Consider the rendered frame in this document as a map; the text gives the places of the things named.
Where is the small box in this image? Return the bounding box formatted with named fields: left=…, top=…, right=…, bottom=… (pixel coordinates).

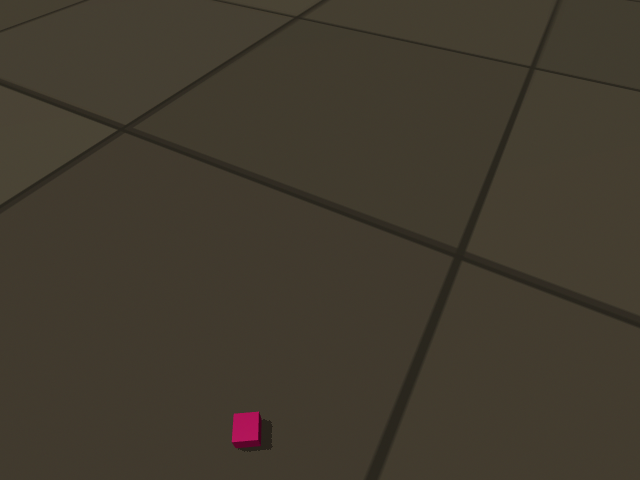
left=232, top=412, right=262, bottom=448

